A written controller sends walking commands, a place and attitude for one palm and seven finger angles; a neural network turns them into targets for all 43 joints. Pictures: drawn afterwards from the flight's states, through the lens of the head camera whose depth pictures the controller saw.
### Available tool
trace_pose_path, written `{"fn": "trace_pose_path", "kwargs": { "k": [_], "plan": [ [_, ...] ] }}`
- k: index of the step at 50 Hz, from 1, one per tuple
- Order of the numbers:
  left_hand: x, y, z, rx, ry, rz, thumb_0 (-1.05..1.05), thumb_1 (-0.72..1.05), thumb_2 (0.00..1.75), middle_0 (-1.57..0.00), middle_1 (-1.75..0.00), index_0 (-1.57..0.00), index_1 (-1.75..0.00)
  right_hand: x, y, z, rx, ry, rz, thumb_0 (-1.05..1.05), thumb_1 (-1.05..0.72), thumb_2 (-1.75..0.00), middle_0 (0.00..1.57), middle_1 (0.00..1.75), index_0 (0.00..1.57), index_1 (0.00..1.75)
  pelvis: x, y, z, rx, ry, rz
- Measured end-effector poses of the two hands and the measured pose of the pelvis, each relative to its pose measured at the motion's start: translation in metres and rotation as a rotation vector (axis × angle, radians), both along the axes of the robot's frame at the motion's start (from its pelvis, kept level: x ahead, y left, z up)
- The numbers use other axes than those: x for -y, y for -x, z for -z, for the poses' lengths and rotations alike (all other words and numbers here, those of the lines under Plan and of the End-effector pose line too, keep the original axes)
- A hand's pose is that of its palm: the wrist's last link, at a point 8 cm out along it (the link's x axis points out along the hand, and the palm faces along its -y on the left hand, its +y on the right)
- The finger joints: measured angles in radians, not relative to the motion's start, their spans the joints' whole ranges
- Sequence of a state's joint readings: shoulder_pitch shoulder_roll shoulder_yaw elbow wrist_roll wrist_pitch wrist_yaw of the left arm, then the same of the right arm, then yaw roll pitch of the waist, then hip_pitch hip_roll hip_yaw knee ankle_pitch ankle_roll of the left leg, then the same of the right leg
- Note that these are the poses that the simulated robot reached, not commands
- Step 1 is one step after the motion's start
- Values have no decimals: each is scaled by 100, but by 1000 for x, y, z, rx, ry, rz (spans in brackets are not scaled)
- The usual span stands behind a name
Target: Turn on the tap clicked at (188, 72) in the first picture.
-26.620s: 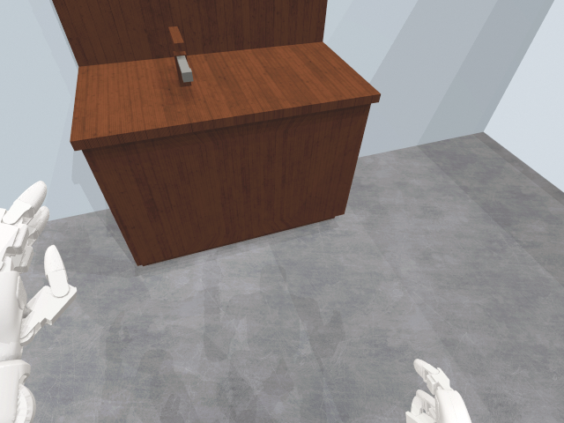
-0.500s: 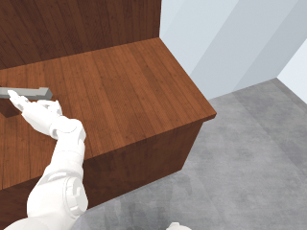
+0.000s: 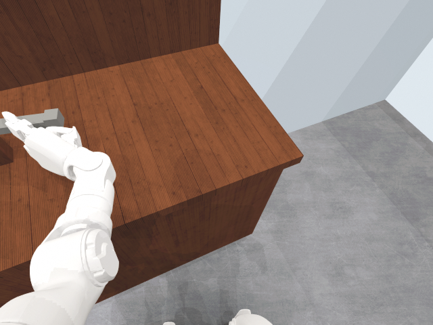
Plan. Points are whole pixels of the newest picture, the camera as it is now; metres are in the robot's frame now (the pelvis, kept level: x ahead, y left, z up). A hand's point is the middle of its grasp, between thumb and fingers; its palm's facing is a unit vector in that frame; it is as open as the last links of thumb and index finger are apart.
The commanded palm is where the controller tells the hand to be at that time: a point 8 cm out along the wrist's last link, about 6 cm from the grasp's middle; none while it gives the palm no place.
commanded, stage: lift the hand up off the lever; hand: left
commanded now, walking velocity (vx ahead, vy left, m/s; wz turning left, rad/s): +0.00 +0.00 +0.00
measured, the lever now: (54, 119) +0.50 +0.29 +0.07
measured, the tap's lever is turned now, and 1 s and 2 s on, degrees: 79 79 79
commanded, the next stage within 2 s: none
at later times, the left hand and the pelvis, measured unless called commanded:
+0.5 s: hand (62, 133) +0.45 +0.26 +0.09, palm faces +0.85 -0.52 -0.08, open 7.8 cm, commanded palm +0.39 +0.26 +0.10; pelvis +0.01 +0.01 +0.01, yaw +0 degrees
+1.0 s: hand (56, 131) +0.44 +0.25 +0.11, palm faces +0.85 -0.51 -0.08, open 7.8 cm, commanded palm +0.38 +0.26 +0.12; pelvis +0.00 +0.00 +0.02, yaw +1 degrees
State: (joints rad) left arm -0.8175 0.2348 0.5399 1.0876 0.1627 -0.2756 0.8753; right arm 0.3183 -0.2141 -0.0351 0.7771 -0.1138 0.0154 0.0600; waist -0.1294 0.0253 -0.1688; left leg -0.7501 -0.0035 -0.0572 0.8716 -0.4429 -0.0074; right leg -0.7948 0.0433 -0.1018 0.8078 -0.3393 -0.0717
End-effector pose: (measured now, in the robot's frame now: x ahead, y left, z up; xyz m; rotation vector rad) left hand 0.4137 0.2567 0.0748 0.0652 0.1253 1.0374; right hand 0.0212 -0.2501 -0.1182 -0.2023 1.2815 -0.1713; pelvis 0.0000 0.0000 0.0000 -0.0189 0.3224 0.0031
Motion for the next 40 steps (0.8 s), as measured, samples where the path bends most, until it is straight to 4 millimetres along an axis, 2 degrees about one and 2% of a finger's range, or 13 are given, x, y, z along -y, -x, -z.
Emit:
{"fn": "trace_pose_path", "kwargs": {
  "k": [6,12,23,32,40],
  "plan": [
    [-1,0,-1,1,8,0,2,91,91,-16,-15,-14,-15,0,8,-3,-23,1,15,1,-91,-90,20,30,21,30,-1,-4,-3,12,2,0],
    [-3,2,-4,8,15,-3,2,90,91,-16,-15,-14,-15,-1,4,-7,-15,4,19,1,-91,-90,20,30,21,30,-3,-8,-6,24,3,3],
    [-9,16,-17,27,17,9,1,90,90,-16,-15,-15,-15,-7,-27,-12,58,-6,-11,1,-91,-90,20,30,21,30,-8,-13,-13,64,6,-7],
    [-2,26,-25,36,15,26,1,90,90,-16,-15,-15,-15,-15,-56,-13,125,-20,-57,1,-91,-90,20,30,21,30,-10,-10,-14,87,3,-18],
    [0,28,-33,30,16,13,1,90,90,-16,-15,-15,-15,-16,-65,-15,159,-24,-65,1,-91,-90,20,30,21,30,-6,-6,-15,94,-2,-14]
  ]
}}
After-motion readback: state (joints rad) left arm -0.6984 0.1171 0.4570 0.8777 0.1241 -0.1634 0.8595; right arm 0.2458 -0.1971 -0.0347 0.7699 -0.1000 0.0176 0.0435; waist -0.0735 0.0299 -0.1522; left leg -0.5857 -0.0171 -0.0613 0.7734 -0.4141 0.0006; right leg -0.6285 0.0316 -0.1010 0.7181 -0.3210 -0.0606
